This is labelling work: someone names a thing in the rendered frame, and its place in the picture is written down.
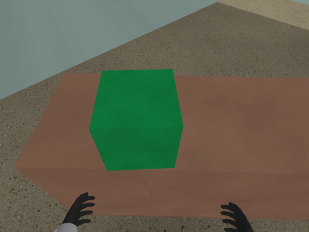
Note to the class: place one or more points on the pedestal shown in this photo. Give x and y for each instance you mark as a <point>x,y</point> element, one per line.
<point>245,140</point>

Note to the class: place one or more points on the robot right hand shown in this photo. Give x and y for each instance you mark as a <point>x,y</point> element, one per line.
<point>241,222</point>

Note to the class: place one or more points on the robot left hand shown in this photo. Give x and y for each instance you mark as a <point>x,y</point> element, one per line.
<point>75,211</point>

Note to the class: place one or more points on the carton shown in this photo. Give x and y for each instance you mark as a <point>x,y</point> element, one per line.
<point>136,121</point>

